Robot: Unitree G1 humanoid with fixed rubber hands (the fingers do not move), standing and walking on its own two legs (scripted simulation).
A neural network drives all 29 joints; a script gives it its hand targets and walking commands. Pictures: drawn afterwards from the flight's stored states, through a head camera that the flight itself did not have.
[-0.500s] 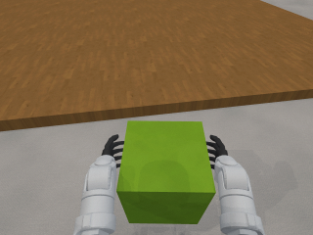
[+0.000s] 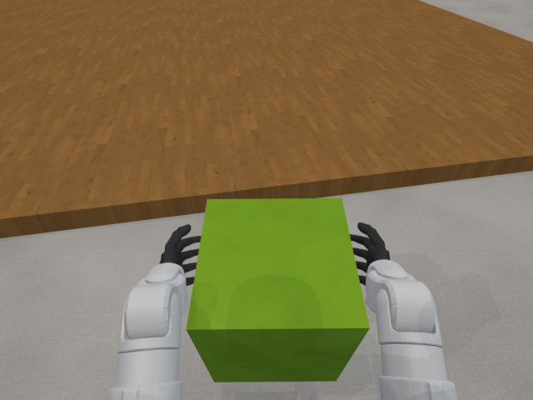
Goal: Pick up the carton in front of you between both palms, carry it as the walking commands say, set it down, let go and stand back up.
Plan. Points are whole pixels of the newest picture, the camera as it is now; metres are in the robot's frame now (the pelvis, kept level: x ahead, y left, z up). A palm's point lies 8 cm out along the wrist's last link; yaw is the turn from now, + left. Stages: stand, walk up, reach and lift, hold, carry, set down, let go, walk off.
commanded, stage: carry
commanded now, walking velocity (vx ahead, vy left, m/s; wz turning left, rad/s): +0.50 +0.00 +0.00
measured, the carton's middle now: (274, 294) +0.29 +0.01 +0.01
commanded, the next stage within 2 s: none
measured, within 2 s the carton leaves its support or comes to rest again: neither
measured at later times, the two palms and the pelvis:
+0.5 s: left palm (212, 165) +0.53 +0.13 +0.10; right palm (361, 168) +0.52 -0.17 +0.10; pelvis +0.26 -0.01 +0.01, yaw +0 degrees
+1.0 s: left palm (227, 96) +0.84 +0.13 +0.11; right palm (336, 97) +0.85 -0.17 +0.10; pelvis +0.58 -0.03 +0.01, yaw +3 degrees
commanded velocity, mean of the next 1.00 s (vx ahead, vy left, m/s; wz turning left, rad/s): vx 0.50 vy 0.00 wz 0.00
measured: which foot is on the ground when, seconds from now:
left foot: down 0.00-0.08, up 0.10-0.18, down 0.20-0.56, up 0.58-1.00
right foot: down 0.00-0.24, up 0.26-0.54, down 0.56-1.00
